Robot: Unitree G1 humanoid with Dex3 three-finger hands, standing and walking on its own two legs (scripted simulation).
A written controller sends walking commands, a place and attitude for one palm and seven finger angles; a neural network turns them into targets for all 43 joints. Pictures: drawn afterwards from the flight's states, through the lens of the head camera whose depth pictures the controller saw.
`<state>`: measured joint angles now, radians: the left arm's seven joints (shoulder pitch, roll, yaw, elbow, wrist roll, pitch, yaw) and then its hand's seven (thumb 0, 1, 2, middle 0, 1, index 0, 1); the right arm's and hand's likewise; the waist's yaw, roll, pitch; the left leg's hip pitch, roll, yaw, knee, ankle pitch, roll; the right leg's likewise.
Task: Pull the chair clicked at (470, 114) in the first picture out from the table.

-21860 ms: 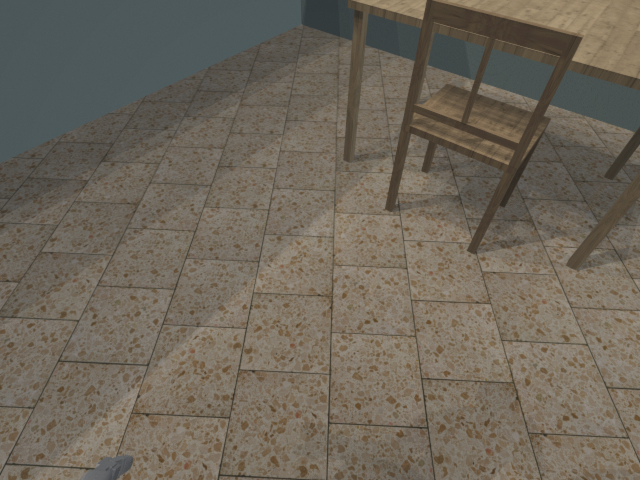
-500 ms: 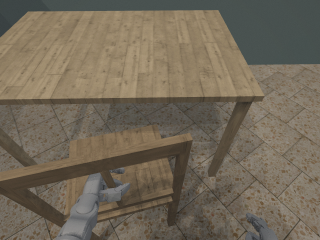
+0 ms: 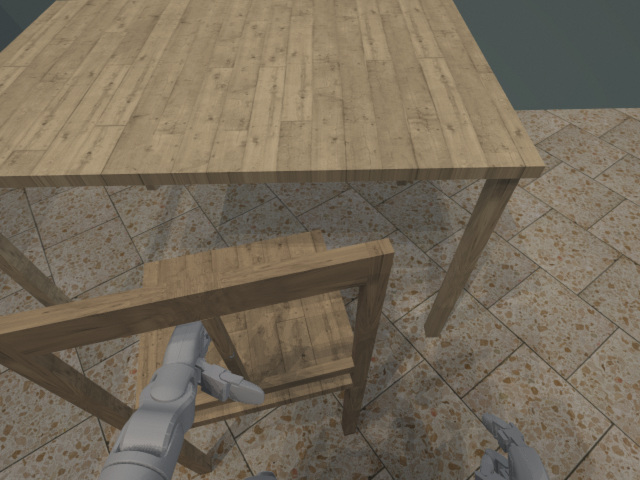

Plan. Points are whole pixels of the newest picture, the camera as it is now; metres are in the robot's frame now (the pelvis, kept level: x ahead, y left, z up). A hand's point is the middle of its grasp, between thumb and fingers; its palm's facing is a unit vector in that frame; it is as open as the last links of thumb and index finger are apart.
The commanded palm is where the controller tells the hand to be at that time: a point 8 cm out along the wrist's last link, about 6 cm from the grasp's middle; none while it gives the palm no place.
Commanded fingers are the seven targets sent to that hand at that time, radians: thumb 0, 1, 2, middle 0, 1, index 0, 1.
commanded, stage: open the thumb and straighten the fingers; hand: left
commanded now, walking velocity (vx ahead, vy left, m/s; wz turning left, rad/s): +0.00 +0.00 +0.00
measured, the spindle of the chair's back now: (230, 356) +0.30 +0.14 -0.06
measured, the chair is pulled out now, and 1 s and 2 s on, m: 0.16 0.16 0.16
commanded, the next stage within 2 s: draw the fingers out of the gap in 0.02 s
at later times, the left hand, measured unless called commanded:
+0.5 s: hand (223, 400) +0.23 +0.13 -0.04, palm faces -0.02 -0.98 -0.17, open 17.5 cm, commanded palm +0.21 +0.18 -0.01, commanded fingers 0.00 -0.55 0.20 0.00 0.00 0.00 0.00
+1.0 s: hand (216, 465) +0.16 +0.13 -0.03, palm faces +0.00 -0.99 -0.16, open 17.5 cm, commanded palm +0.14 +0.18 -0.01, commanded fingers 0.00 -0.55 0.20 0.00 0.00 0.00 0.00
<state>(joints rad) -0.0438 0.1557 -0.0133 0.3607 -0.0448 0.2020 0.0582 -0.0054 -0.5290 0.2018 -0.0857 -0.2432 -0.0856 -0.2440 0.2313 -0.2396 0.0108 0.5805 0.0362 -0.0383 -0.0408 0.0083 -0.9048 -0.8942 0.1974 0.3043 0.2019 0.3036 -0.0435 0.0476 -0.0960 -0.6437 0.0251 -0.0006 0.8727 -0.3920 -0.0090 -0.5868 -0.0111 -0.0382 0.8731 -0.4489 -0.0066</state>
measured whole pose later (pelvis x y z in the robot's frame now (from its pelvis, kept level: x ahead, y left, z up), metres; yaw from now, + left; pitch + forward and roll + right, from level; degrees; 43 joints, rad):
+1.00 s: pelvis +0.02 +0.00 -0.02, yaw +2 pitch +11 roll -1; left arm 0.65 0.18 -0.13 -0.25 -0.01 0.23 0.03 -0.01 -0.54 0.20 0.00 0.00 0.00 0.00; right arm 0.27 -0.23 0.01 0.44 0.03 -0.10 -0.06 0.01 -0.90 -0.89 0.20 0.30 0.20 0.30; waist -0.02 0.05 -0.17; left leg -0.72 0.02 -0.04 1.00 -0.47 -0.02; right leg -0.64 -0.02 -0.08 0.98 -0.54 -0.01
